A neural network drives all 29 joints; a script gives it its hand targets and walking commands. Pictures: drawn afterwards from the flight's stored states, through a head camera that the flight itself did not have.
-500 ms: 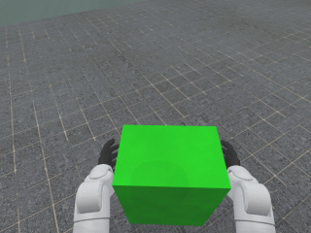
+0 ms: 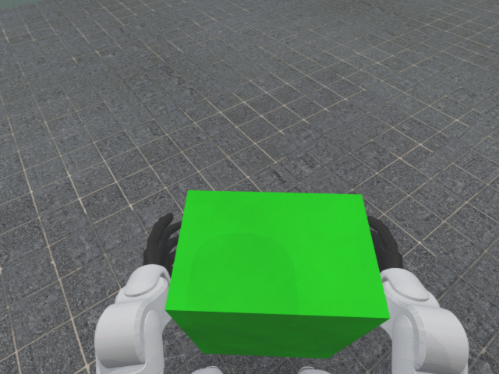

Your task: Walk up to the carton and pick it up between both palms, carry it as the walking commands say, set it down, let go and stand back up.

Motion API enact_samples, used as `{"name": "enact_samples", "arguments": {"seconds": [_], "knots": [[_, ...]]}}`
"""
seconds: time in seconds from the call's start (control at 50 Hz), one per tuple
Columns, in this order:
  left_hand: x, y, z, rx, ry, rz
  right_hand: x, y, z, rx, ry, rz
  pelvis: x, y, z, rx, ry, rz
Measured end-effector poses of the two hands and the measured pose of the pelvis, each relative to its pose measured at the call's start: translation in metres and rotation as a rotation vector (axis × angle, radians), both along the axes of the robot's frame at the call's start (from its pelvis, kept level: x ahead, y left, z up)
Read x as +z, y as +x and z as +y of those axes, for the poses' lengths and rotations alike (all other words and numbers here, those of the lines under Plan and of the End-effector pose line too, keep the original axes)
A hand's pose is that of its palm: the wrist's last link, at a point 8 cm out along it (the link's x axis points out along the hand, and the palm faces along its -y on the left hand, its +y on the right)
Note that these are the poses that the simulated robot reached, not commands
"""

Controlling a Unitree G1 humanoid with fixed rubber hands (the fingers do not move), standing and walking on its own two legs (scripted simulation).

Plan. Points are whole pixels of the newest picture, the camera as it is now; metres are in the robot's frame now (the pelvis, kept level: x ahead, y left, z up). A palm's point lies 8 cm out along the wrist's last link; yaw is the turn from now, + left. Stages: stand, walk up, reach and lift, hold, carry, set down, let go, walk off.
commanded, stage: carry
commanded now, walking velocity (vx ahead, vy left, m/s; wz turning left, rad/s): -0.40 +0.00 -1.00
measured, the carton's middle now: (268, 287) +0.24 +0.01 +0.03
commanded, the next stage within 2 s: none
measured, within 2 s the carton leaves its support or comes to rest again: neither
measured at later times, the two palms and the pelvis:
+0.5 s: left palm out of the picture +0.10 +0.12 +0.09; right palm out of the picture +0.02 -0.18 +0.08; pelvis -0.17 +0.03 -0.01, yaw -17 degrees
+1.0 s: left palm out of the picture -0.06 +0.06 +0.10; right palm out of the picture -0.30 -0.13 +0.10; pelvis -0.34 +0.14 +0.01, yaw -52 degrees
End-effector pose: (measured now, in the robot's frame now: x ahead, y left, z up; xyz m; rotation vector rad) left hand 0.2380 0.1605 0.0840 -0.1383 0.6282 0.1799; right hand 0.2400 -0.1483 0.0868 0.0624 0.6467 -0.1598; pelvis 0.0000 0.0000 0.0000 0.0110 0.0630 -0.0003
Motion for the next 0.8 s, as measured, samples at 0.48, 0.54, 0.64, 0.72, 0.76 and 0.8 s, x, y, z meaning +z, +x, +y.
{"name": "enact_samples", "arguments": {"seconds": [0.48, 0.54, 0.64, 0.72, 0.76, 0.8], "knots": [[0.008, -0.135, -0.036, -0.246, 0.035, -0.035, -0.005, -0.211, -0.028, -0.252, 0.042, -0.038, -0.009, -0.159, 0.027, -0.276, -0.001, -0.005], [0.001, -0.159, -0.034, -0.274, 0.055, 0.004, -0.011, -0.239, -0.024, -0.284, 0.065, 0.003, -0.005, -0.182, 0.038, -0.328, 0.011, -0.009], [-0.014, -0.184, -0.037, -0.395, 0.040, 0.113, -0.018, -0.303, -0.015, -0.416, 0.060, 0.109, 0.007, -0.209, 0.065, -0.455, 0.030, 0.013], [-0.016, -0.191, -0.053, -0.535, -0.050, 0.052, -0.002, -0.351, -0.009, -0.548, -0.036, 0.048, 0.003, -0.239, 0.090, -0.546, 0.025, 0.020], [-0.013, -0.202, -0.062, -0.600, -0.082, 0.046, 0.010, -0.379, -0.006, -0.612, -0.068, 0.041, 0.009, -0.254, 0.100, -0.588, -0.010, 0.019], [-0.006, -0.216, -0.069, -0.661, -0.094, 0.049, 0.020, -0.409, -0.002, -0.675, -0.079, 0.043, 0.015, -0.267, 0.108, -0.640, -0.035, 0.020]]}}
